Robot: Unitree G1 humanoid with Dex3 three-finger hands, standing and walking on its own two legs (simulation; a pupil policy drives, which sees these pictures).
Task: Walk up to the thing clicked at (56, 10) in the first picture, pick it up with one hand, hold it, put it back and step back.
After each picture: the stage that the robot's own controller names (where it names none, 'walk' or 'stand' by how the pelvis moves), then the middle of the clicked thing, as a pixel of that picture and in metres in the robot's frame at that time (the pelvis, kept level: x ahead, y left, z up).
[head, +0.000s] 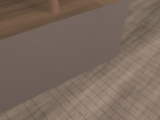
stand; out of the picture +1.03 +0.20 +0.04
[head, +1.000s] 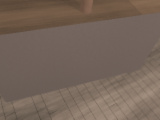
rise first; out of the picture +0.91 +0.00 +0.06
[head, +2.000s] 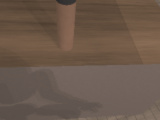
rise first; (65, 23) +0.58 +0.08 +0.08
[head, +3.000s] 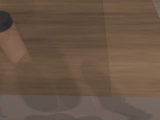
walk; (14, 47) +0.45 +0.26 +0.08
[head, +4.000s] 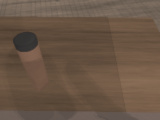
stand; (34, 65) +0.41 +0.20 +0.04
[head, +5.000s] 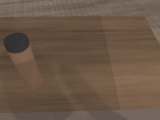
stand; (26, 66) +0.41 +0.22 +0.04
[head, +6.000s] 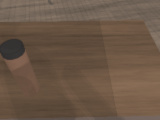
stand; (23, 71) +0.40 +0.23 +0.04
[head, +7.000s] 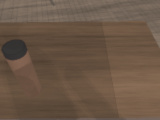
stand; (25, 72) +0.39 +0.23 +0.04
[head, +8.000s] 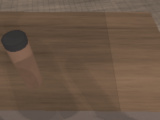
rise first; (25, 64) +0.41 +0.22 +0.04
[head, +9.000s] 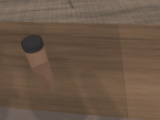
rise first; (40, 66) +0.42 +0.21 +0.04
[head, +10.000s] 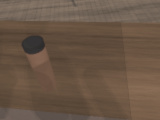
go down; (42, 67) +0.41 +0.20 +0.04
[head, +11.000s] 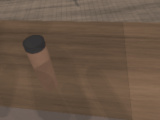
go down; (43, 66) +0.41 +0.21 +0.04
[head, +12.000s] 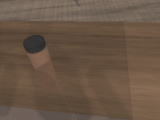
go down; (43, 66) +0.41 +0.21 +0.04
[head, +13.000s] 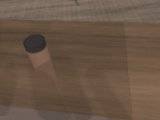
go down; (43, 66) +0.41 +0.21 +0.04
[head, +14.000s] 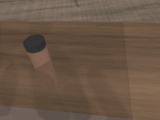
go down; (43, 66) +0.42 +0.21 +0.04
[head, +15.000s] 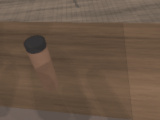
go down; (43, 66) +0.41 +0.20 +0.04
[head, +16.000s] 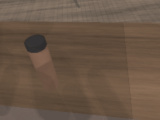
go down; (44, 66) +0.42 +0.20 +0.04
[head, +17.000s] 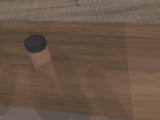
go down; (44, 66) +0.42 +0.20 +0.04
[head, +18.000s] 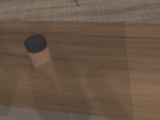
go down; (44, 66) +0.41 +0.20 +0.04
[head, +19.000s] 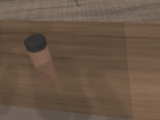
go down; (44, 65) +0.42 +0.20 +0.05
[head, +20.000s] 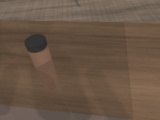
go down; (44, 65) +0.42 +0.20 +0.04
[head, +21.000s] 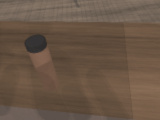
go down; (44, 66) +0.42 +0.20 +0.04
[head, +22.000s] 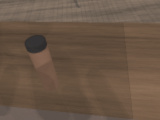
go down; (44, 66) +0.42 +0.20 +0.04
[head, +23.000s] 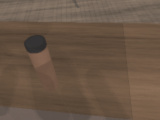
go down; (43, 66) +0.42 +0.20 +0.04
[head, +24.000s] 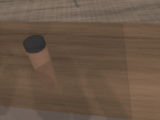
go down; (43, 66) +0.42 +0.21 +0.05
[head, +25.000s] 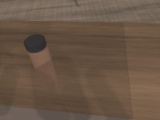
go down; (44, 65) +0.42 +0.20 +0.04
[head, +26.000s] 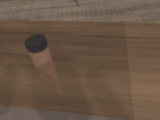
go down; (44, 66) +0.41 +0.20 +0.04
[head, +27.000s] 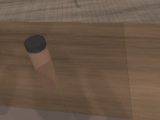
go down; (44, 66) +0.42 +0.20 +0.04
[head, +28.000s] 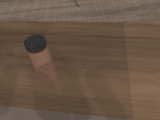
go down; (44, 66) +0.41 +0.20 +0.04
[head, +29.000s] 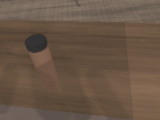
go down; (44, 65) +0.42 +0.20 +0.04
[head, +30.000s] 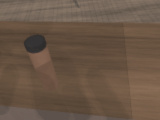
go down; (43, 66) +0.42 +0.20 +0.04
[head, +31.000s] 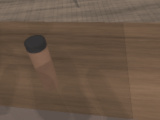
go down; (44, 66) +0.42 +0.20 +0.04
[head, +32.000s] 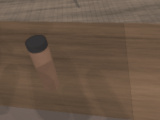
go down; (44, 66) +0.42 +0.20 +0.05
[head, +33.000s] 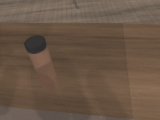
go down; (44, 66) +0.42 +0.20 +0.04
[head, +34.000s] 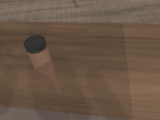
go down; (43, 66) +0.42 +0.20 +0.05
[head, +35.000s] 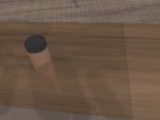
go down; (44, 66) +0.42 +0.20 +0.04
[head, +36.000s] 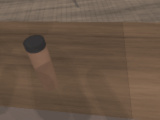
go down; (43, 66) +0.42 +0.20 +0.04
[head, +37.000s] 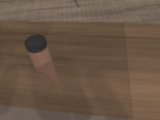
go down; (44, 66) +0.42 +0.20 +0.05
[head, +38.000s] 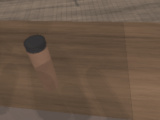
go down; (43, 66) +0.41 +0.20 +0.04
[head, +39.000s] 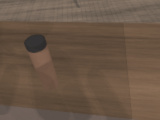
go down; (44, 65) +0.42 +0.21 +0.05
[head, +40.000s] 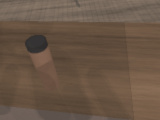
go down; (45, 66) +0.42 +0.20 +0.04
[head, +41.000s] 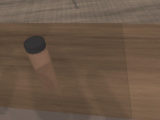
go down; (43, 67) +0.42 +0.20 +0.05
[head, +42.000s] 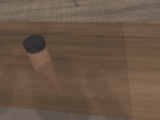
go down; (43, 66) +0.42 +0.20 +0.04
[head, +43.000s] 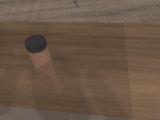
go down; (44, 66) +0.42 +0.20 +0.04
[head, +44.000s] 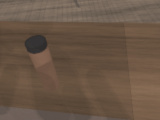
go down; (44, 66) +0.41 +0.20 +0.04
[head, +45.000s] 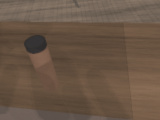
go down; (44, 66) +0.42 +0.20 +0.05
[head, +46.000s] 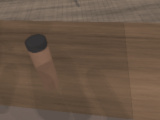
go down; (44, 65) +0.42 +0.20 +0.05
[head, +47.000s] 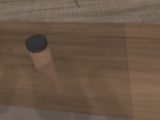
go down; (45, 66) +0.42 +0.20 +0.05
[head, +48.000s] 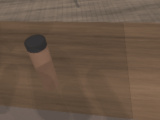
go down; (44, 66) +0.42 +0.20 +0.05
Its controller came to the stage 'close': no
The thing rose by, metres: 0.00
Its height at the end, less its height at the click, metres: +0.00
